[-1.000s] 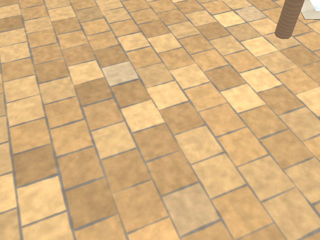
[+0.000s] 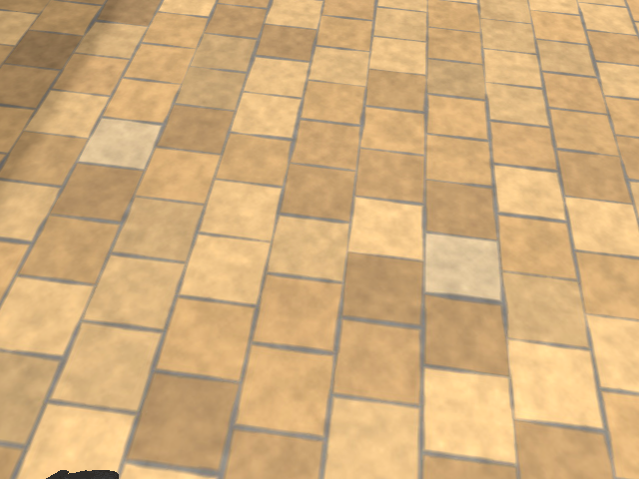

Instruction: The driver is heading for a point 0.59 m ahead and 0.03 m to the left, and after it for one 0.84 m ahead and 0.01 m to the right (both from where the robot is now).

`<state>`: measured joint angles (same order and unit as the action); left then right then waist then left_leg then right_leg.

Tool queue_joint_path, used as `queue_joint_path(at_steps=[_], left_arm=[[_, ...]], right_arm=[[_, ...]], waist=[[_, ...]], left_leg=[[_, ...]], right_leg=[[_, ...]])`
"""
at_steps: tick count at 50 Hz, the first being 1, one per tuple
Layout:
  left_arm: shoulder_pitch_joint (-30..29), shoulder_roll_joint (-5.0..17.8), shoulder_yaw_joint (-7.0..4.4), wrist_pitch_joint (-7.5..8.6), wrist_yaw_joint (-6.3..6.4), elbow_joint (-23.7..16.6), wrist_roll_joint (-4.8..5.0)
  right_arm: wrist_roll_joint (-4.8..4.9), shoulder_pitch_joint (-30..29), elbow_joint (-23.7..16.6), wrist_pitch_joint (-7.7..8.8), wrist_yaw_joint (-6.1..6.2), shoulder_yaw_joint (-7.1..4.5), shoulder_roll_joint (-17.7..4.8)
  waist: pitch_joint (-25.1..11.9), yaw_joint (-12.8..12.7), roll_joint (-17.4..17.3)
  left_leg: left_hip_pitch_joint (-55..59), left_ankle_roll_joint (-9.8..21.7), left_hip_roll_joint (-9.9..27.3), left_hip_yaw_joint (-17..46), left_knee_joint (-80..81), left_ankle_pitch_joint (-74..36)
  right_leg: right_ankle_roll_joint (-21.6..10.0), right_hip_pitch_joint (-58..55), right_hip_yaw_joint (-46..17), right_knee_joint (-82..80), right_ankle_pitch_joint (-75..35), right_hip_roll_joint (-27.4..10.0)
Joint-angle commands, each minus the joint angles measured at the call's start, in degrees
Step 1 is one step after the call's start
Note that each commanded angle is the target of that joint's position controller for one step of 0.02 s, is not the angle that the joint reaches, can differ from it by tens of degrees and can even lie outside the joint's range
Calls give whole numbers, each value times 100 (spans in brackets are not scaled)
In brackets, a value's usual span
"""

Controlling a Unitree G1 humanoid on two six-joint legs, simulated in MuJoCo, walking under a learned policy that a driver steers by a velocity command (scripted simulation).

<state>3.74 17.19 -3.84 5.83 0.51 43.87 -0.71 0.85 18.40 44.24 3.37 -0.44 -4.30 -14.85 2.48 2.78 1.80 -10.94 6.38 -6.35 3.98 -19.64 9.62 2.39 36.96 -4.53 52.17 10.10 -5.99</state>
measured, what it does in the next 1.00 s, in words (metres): walks ahead: right foot, then left foot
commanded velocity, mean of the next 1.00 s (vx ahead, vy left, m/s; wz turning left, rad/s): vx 0.42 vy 0.00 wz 0.29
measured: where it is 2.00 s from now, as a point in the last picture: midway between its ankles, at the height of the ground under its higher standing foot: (259, 446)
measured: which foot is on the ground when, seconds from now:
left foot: down 0.00-0.24, up 0.26-0.72, down 0.74-1.00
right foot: up 0.00-0.22, down 0.24-0.76, up 0.78-1.00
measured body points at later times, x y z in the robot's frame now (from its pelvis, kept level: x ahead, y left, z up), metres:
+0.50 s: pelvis +0.28 -0.04 +0.00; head +0.30 -0.03 +0.45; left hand +0.26 +0.25 -0.12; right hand +0.50 -0.26 -0.10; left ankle +0.29 +0.13 -0.67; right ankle +0.29 -0.14 -0.75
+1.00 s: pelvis +0.46 +0.09 +0.00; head +0.50 +0.12 +0.44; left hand +0.48 +0.40 -0.13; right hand +0.67 -0.13 -0.10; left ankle +0.47 +0.19 -0.75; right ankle +0.54 -0.05 -0.67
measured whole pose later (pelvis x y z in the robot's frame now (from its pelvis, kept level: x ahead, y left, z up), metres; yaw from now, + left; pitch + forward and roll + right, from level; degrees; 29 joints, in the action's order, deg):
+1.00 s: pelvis +0.46 +0.09 +0.00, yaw +14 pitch +1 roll +0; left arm 11.8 17.9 -4.3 -1.1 1.5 46.9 0.8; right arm -1.7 9.5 43.2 3.2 0.0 -3.1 -14.3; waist 3.3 -0.3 2.6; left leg -14.6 3.0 0.9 -8.4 -21.6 8.5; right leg 4.6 33.9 -1.1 59.2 18.5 -4.5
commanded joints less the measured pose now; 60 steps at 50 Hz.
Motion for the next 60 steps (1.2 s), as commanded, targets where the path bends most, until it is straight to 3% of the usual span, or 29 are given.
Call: queue_joint_path(at_steps=[1,4,8,10,11,12,13,14,15,16,17,18,20,24,29,34,36,37,38,39,40,41,42,43,45,48,53,57,60], left_arm=[[-347,263,-46,30,-21,-420,3],[-836,241,-16,80,-100,-614,77],[-1022,444,-68,186,-202,-775,108],[-720,564,-124,244,-212,-731,124],[-234,661,-189,274,-185,-608,108],[473,866,-275,302,-148,-496,26],[1450,1214,-353,269,-93,-422,-15],[1689,1449,-410,191,-151,-198,-32],[1431,789,-270,153,-160,-359,98],[1186,477,-186,102,-125,-415,111],[921,440,-143,62,-121,-432,53],[783,359,-116,43,-115,-380,28],[733,327,-105,79,-101,-303,3],[927,594,-195,141,-109,-94,49],[1114,777,-211,46,-120,99,146],[1567,1010,-242,-134,-111,413,279],[1464,1039,-205,-223,-77,468,308],[1512,864,-124,-196,-59,428,244],[1676,342,78,-116,-96,197,-37],[2322,204,150,-76,-115,395,105],[1979,837,-46,-110,-103,471,295],[1576,750,-45,-160,-86,317,365],[1487,594,-33,-247,-29,362,286],[1535,575,-69,-372,23,402,211],[1820,423,-89,-596,91,452,189],[1542,366,-127,-732,150,187,146],[845,293,-100,-773,-18,-230,114],[537,427,-167,-864,-152,-542,121],[686,428,-219,-895,-212,-630,131]], right_arm=[[34,-85,-405,63,125,-258,-1014],[49,166,-321,25,142,-261,-1029],[69,383,-238,-54,183,-250,-973],[54,297,-266,-100,207,-264,-999],[52,173,-318,-114,202,-237,-930],[18,61,-414,-99,171,-150,-705],[-114,135,-559,-81,166,-32,-417],[128,1045,-686,-28,153,29,-238],[195,874,-476,-44,173,-78,-906],[133,206,-563,-79,160,-151,-1153],[72,-77,-622,-104,164,-151,-1059],[13,-258,-697,-105,141,-164,-965],[92,-159,-735,-154,80,-135,-700],[34,-509,-962,-189,60,-41,-436],[7,-1294,-1094,-37,-93,90,-281],[7,-1870,-1357,20,-196,71,-443],[-105,-872,-1084,76,-167,-109,-767],[-189,-173,-877,82,-104,-233,-1102],[-355,543,-821,31,12,-320,-1659],[-338,475,-868,-30,4,-248,-1561],[-259,296,-880,-68,-30,-170,-1194],[-177,-77,-829,-44,-43,-95,-981],[-131,-429,-761,-4,-64,-41,-788],[-123,-745,-739,29,-72,-10,-626],[-256,-1160,-696,95,-60,-38,-644],[-273,-1399,-580,124,62,-72,-708],[-203,-1312,-364,-56,247,-141,-900],[-64,-1208,-238,-214,210,-224,-1101],[89,-1269,-166,-290,203,-262,-1147]], waist=[[-239,-61,-518],[-151,147,-662],[-162,164,-733],[-228,-20,-938],[-432,-289,-975],[-1028,-643,-834],[-1926,-941,-48],[-2340,-427,2036],[-1704,-579,1083],[-982,-729,501],[-582,-608,95],[-292,-510,93],[-225,-350,384],[-159,-369,189],[-9,-597,102],[146,-614,270],[-509,46,333],[-1072,343,240],[-2072,411,-992],[-3142,218,-1747],[-2682,371,-959],[-1814,183,-925],[-1290,-35,-662],[-1017,-243,-743],[-876,-539,-864],[-628,-595,-880],[-548,-349,-749],[-485,-239,-748],[-538,-410,-716]], left_leg=[[-154,754,1170,1045,691,-1159],[-196,593,1167,1194,611,-693],[494,539,1409,1800,1,-644],[653,463,1471,2053,-339,-994],[583,354,1299,2010,-712,-1396],[200,168,998,1752,-1685,-1508],[-715,-87,520,1145,-3358,-97],[-2787,-390,-20,725,-4936,2618],[-3375,-465,518,847,-5544,2283],[-3459,-503,701,645,-5586,1707],[-3231,-540,896,484,-5444,1312],[-3121,-549,1051,470,-5168,1071],[-2761,-543,1251,335,-4876,872],[-3025,-652,1340,261,-4082,378],[-2547,-590,1166,-181,-2237,-867],[-2230,-340,941,-450,-1309,-292],[-601,-95,553,-692,-647,-787],[829,50,847,-446,-739,-2000],[2933,654,2493,1226,-1349,-4476],[3501,1434,3457,2746,-926,-4904],[2778,1214,3104,1974,-797,-4739],[2173,965,2792,1221,-699,-4421],[1419,769,2506,786,-423,-3928],[733,667,2338,453,-129,-3507],[-224,716,2249,-36,332,-3287],[-421,764,2327,-482,614,-2738],[-79,706,2395,-883,675,-1734],[394,608,2654,-853,264,-1666],[538,221,2575,-1028,-480,-1762]], right_leg=[[113,-257,141,-1178,-1129,268],[69,-602,172,-1976,-1659,486],[-92,-642,2,-2495,-1183,600],[-244,-1043,41,-2606,-666,645],[-383,-1729,168,-2846,-725,697],[-665,-2997,-114,-2739,-811,282],[-1001,-4609,-1227,-2597,-614,-764],[-1901,-6012,-3995,-3232,694,-1894],[-1697,-5568,-3901,-3457,1814,-1799],[-1422,-4805,-2850,-3531,1628,-1517],[-1302,-4050,-2163,-3670,915,-1264],[-1279,-3551,-1692,-3805,391,-1066],[-1237,-3078,-972,-4094,-105,-838],[-1471,-3054,-283,-4387,-968,-914],[-1308,-3133,582,-4434,-1394,-653],[-1164,-3839,524,-3987,-2277,-984],[-860,-3772,707,-2657,-4101,-680],[-570,-3036,848,-1632,-3517,-354],[-171,-1264,975,455,-194,276],[11,-476,59,1873,2988,806],[8,-304,-360,2196,2825,512],[-19,97,-133,2016,2592,300],[35,27,-12,1651,2208,102],[83,-339,35,1398,1877,-32],[216,-1071,202,1467,1288,62],[268,-862,195,980,765,7],[132,-970,399,-277,136,-54],[-65,-992,636,-874,676,62],[-352,-1575,923,-1991,279,316]])
Next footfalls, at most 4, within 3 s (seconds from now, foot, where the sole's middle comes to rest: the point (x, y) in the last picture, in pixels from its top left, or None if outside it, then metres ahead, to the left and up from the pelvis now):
0.24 right None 0.33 -0.14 -0.78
0.74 left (201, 460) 0.51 0.21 -0.78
1.22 right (312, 412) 0.60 -0.02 -0.78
1.68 left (204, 410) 0.61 0.21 -0.78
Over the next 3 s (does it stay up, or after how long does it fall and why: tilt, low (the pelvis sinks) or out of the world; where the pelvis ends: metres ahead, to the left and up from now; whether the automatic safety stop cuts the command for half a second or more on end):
stays up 0.71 0.00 -0.01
